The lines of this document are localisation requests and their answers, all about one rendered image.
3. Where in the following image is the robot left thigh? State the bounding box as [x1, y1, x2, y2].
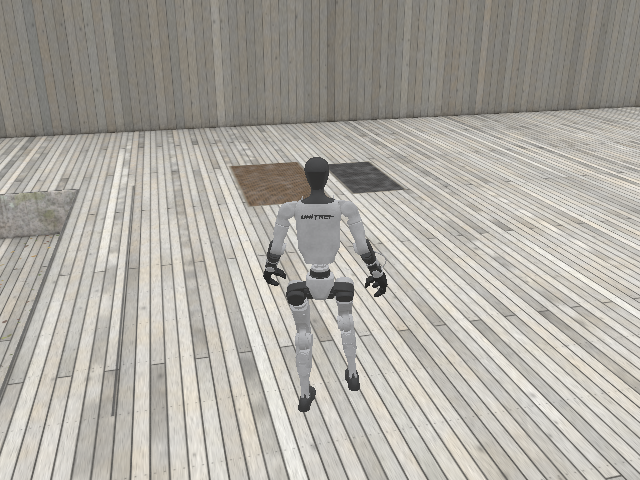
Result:
[286, 280, 313, 350]

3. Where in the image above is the right robot hand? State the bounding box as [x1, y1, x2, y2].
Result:
[365, 272, 388, 297]

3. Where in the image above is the robot left upper arm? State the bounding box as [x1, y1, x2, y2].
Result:
[270, 201, 297, 255]

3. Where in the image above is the left robot shin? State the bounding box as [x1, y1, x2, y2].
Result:
[295, 333, 312, 399]

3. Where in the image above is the robot right upper arm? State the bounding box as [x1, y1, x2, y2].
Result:
[338, 200, 370, 255]

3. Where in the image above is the left robot hand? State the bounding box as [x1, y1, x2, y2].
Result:
[263, 268, 286, 286]

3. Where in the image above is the right robot forearm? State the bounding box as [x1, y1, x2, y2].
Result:
[360, 239, 383, 278]

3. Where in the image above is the left robot forearm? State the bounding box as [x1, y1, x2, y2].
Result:
[265, 240, 281, 272]

